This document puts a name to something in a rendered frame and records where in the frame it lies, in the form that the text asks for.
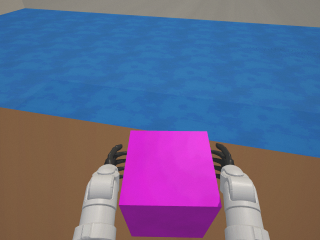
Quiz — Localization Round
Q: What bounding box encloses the left robot forearm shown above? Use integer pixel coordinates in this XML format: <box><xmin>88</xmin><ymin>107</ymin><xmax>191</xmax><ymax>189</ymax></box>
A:
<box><xmin>72</xmin><ymin>164</ymin><xmax>120</xmax><ymax>240</ymax></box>

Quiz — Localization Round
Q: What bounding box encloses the robot right hand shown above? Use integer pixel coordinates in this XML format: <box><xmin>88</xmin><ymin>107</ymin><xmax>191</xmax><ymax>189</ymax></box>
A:
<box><xmin>211</xmin><ymin>143</ymin><xmax>235</xmax><ymax>179</ymax></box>

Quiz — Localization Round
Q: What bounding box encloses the robot left hand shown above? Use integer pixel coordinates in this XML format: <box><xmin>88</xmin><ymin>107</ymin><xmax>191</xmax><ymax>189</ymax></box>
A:
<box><xmin>104</xmin><ymin>144</ymin><xmax>127</xmax><ymax>179</ymax></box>

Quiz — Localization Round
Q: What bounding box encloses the carton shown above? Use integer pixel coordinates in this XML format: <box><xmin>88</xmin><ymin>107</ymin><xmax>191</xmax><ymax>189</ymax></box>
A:
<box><xmin>119</xmin><ymin>130</ymin><xmax>222</xmax><ymax>238</ymax></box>

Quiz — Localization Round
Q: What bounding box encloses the right robot forearm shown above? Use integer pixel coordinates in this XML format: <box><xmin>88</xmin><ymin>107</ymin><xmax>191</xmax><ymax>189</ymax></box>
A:
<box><xmin>220</xmin><ymin>165</ymin><xmax>270</xmax><ymax>240</ymax></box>

